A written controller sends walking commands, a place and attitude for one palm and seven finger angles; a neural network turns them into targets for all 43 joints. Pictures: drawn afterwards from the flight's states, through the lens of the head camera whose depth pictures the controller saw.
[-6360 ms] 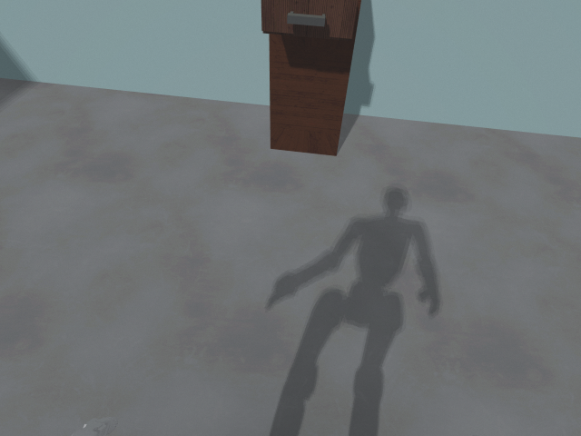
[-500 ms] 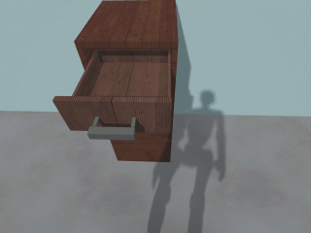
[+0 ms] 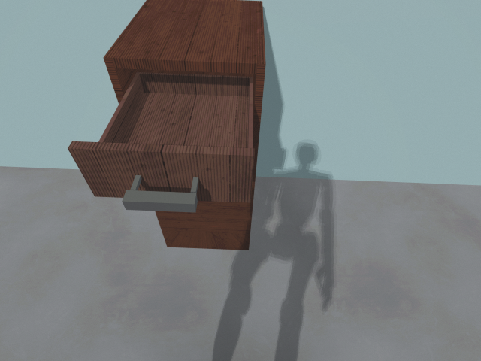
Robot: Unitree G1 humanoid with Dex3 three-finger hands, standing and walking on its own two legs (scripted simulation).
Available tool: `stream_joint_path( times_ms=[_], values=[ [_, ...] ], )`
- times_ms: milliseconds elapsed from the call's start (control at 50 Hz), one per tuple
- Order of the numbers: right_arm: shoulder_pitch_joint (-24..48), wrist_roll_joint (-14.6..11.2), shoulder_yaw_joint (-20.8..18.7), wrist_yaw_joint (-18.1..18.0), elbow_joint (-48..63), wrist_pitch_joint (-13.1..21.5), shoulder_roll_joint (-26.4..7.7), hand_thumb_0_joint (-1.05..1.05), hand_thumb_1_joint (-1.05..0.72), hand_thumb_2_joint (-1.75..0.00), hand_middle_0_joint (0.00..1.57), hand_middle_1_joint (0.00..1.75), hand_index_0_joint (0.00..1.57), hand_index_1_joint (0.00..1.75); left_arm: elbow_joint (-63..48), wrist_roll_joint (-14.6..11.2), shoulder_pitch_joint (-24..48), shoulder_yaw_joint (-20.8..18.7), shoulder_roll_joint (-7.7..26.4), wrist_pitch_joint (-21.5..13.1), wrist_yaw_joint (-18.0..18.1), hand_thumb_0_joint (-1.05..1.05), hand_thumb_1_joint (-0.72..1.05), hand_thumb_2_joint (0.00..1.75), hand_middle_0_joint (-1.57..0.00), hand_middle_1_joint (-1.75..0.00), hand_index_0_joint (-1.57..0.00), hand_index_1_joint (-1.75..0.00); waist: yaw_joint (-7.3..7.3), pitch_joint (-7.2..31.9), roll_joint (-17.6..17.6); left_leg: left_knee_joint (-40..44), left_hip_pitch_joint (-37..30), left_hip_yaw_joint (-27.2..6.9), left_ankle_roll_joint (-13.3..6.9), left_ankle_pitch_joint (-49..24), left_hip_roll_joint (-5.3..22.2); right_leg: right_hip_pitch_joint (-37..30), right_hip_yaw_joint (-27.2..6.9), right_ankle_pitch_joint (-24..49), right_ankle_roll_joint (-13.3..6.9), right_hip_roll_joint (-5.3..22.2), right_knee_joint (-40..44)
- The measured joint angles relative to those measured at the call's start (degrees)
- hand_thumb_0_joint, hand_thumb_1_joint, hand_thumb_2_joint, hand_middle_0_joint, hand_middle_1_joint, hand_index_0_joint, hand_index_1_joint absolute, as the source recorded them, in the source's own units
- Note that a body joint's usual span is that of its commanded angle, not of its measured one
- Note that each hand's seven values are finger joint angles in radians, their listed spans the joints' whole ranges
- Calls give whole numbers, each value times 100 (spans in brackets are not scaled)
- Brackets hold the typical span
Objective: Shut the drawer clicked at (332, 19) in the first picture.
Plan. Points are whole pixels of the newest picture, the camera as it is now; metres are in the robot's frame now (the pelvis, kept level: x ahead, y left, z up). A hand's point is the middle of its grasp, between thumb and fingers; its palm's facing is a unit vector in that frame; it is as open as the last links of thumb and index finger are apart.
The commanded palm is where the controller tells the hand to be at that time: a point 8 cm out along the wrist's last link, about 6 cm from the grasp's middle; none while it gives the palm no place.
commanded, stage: look again from close up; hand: left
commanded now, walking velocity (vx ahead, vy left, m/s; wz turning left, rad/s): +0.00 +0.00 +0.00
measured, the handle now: (163, 191) +0.40 +0.17 +0.04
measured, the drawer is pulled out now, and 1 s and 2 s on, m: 0.29 0.29 0.29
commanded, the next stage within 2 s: shuffle to correct the standing spot in 0.48 s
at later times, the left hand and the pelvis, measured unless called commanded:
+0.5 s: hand out of the picture +0.04 +0.21 -0.18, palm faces +0.00 -0.98 -0.19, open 7.4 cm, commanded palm none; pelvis +0.02 +0.04 -0.01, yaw +0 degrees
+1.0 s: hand out of the picture +0.03 +0.18 -0.18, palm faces -0.01 -0.98 -0.21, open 7.4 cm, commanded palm none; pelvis +0.04 +0.00 -0.01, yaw -2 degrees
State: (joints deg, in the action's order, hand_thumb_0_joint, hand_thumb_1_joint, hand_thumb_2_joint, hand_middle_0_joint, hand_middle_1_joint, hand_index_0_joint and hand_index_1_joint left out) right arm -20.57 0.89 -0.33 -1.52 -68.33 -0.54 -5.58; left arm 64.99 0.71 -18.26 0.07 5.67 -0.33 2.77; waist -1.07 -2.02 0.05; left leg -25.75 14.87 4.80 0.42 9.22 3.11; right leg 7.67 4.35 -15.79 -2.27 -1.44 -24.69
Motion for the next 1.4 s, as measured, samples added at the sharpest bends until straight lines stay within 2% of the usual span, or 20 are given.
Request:
stream_joint_path(
  times_ms=[60, 140, 300, 500, 680, 760, 860, 900, 940, 960, 1020, 1060, 1100, 1160, 1220, 1280, 1320, 1340, 1400],
  values=[
    [66, 31, -7, 78, 273, 13, -101, 1, -91, -90, 20, 30, 20, 30, -123, 45, -77, 64, -54, -112, 17, 0, 91, 90, -20, -30, -20, -30, -75, -49, -234, -523, 319, -177, -22, 281, 62, 134, 47, -57, 8, -96, -146],
    [94, 47, 25, 106, 512, 102, -126, 1, -91, -90, 19, 30, 20, 30, -196, 40, -89, 43, 23, -107, 15, 0, 90, 90, -20, -30, -20, -30, -135, 16, -241, -753, 349, -151, -131, 465, -63, 199, 29, -304, 83, 43, -475],
    [232, 57, 98, 49, 541, 115, -235, 3, -94, -90, 20, 30, 20, 30, -448, 33, 80, -5, 219, -76, 25, 0, 91, 90, -20, -30, -20, -30, 37, 129, -137, -672, 158, -3, -292, 569, -292, 130, -89, -481, 263, 291, -620],
    [527, 15, 89, 60, 586, 183, -344, 2, -92, -90, 20, 30, 20, 30, -451, 29, 133, 16, 346, -14, -13, 0, 91, 90, -20, -30, -20, -30, 61, 7, 138, -368, -11, 109, -367, 476, -391, 30, -190, -395, 355, 386, -402],
    [665, 9, 84, 31, 500, 173, -354, 1, -92, -90, 20, 30, 20, 30, -297, 52, 24, 32, 338, 30, -44, 0, 91, 90, -20, -30, -20, -30, 104, 33, 202, -256, -144, 147, -401, 473, -429, -90, -224, -368, 394, 421, -287],
    [633, 40, 39, 30, 538, 121, -303, 1, -92, -90, 20, 30, 20, 30, -284, 112, -75, -1, 385, 128, -103, 0, 91, 90, -20, -30, -20, -30, 96, 98, 278, -281, -107, 207, -398, 513, -450, 101, -254, -572, 227, 455, -595],
    [574, 96, -30, 3, 645, 118, -293, 1, -91, -90, 20, 30, 21, 30, -346, 150, -98, -80, 415, 244, -196, 0, 91, 90, -20, -30, -20, -30, 47, 37, 219, -309, -31, 301, -334, 527, -326, 796, -116, -1159, 75, 350, -1615],
    [510, 110, -56, 1, 638, 104, -329, 1, -91, -90, 20, 30, 21, 30, -394, 145, -95, -116, 403, 242, -230, 0, 91, 90, -20, -30, -20, -30, 23, 19, 137, -351, -20, 284, -267, 550, -250, 897, -47, -1050, 54, 300, -1516],
    [428, 106, -85, 7, 597, 63, -375, 1, -91, -90, 20, 30, 21, 30, -465, 142, -133, -145, 395, 183, -253, 0, 91, 90, -20, -30, -20, -30, 42, 35, 76, -557, 43, 266, -174, 672, -172, 786, 7, -577, 46, 264, -949],
    [391, 93, -100, 8, 562, 31, -399, 1, -91, -90, 20, 30, 21, 30, -479, 145, -147, -155, 382, 145, -245, 0, 91, 90, -20, -30, -20, -30, 55, 43, 22, -753, 102, 223, -161, 839, -112, 758, 54, -259, 9, 215, -886],
    [297, 76, -128, 42, 465, -91, -409, 1, -91, -90, 20, 30, 20, 30, -509, 128, -208, -166, 344, 72, -183, 0, 91, 90, -20, -30, -20, -30, 97, 147, -40, -1919, 527, 26, -233, 1679, -48, 620, 235, -296, -158, 90, -796],
    [327, 84, -141, 75, 456, -118, -393, 1, -91, -90, 20, 30, 20, 30, -509, 114, -266, -171, 297, 17, -132, 0, 91, 90, -20, -30, -20, -30, 141, 181, -2, -2725, 845, -31, -246, 1662, -44, 467, 284, -274, -233, 19, -537],
    [409, 90, -151, 98, 512, -88, -367, 1, -91, -90, 20, 30, 20, 30, -479, 117, -320, -150, 236, -27, -102, 0, 91, 90, -20, -30, -20, -30, 139, 176, 49, -3054, 1034, -11, -223, 1562, -33, 331, 306, -180, -262, -37, -285],
    [576, 80, -148, 108, 645, -18, -297, 1, -91, -90, 20, 30, 20, 30, -416, 130, -373, -103, 151, -79, -108, 0, 91, 90, -20, -30, -20, -30, 143, 135, 131, -2772, 1080, 89, -172, 1467, -28, 190, 322, -119, -312, -110, -45],
    [793, 56, -122, 39, 714, 57, -290, 1, -93, -90, 20, 30, 20, 30, -346, 118, -406, -53, 56, -114, -114, 0, 91, 90, -20, -30, -20, -30, 217, 60, 155, -1898, 848, 136, -109, 1283, -76, 93, 294, -160, -316, -194, 4],
    [969, 11, -51, -11, 733, 191, -283, 1, -93, -90, 19, 30, 20, 30, -246, 65, -467, 0, -28, -124, -105, 0, 90, 90, -20, -30, -20, -30, 257, 15, 97, -671, 306, 84, -128, 307, -113, 43, 259, -379, -281, -314, -250],
    [1042, -12, -3, -59, 695, 241, -186, 1, -94, -90, 19, 30, 20, 30, -151, 35, -423, 2, 2, -73, -68, 0, 90, 90, -20, -30, -20, -30, 269, 8, 263, -622, 129, 137, -251, 446, -218, -48, 206, -544, -235, -215, -385],
    [1052, -20, 29, -71, 694, 236, -150, 1, -94, -90, 19, 30, 20, 30, -142, 36, -417, 1, 10, -48, -39, 0, 90, 90, -20, -30, -20, -30, 293, 43, 326, -594, 58, 174, -284, 555, -257, -110, 164, -400, -175, -174, -333],
    [1096, -49, 75, -118, 706, 205, -111, 1, -93, -90, 20, 30, 20, 30, -168, 40, -313, 14, -5, 4, 2, 0, 90, 90, -20, -30, -20, -30, 315, 106, 311, -436, -87, 201, -310, 622, -306, -241, 121, -486, -160, -146, -205]
  ],
)
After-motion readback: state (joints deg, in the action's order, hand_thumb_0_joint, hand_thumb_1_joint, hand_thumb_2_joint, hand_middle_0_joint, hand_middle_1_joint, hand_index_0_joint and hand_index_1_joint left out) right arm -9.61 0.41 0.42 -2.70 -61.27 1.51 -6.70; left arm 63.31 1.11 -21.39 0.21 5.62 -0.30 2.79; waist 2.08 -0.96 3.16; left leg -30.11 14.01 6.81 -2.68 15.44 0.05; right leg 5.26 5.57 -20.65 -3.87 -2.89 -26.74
